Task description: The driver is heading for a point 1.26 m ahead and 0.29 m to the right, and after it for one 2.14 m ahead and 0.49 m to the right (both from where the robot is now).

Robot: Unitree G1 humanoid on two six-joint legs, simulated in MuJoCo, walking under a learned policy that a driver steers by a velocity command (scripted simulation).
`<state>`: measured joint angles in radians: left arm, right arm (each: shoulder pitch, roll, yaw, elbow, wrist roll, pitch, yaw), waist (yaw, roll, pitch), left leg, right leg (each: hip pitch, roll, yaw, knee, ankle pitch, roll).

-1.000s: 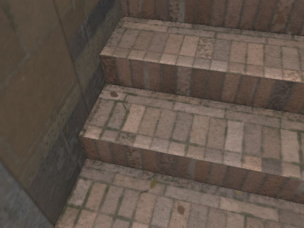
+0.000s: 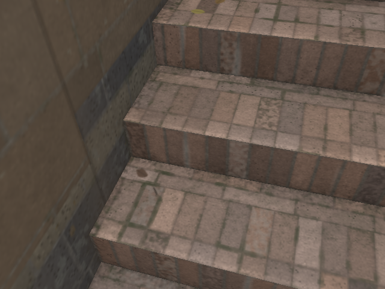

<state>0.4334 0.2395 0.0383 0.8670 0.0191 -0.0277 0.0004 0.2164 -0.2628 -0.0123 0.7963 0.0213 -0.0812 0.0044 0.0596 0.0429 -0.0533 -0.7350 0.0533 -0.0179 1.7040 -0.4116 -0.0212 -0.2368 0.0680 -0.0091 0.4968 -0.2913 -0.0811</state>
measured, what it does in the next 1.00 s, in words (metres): climbs: left foot 0.17 m higher, then right foot 0.17 m higher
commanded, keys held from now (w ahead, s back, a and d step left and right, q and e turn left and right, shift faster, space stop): w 1.00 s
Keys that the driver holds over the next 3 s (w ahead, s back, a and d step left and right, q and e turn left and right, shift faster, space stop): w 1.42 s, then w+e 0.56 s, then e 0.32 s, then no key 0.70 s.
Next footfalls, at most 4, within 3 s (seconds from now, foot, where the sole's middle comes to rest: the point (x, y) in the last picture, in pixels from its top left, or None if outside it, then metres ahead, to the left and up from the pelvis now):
0.28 left None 0.30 0.11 -0.61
0.84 right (279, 236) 0.58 -0.16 -0.44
1.34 left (216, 111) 0.91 0.02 -0.27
1.96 right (308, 17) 1.20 -0.27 -0.11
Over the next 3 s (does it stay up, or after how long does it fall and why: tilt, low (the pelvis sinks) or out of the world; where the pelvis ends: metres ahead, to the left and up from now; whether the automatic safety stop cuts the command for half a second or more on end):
stays up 1.37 -0.38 0.80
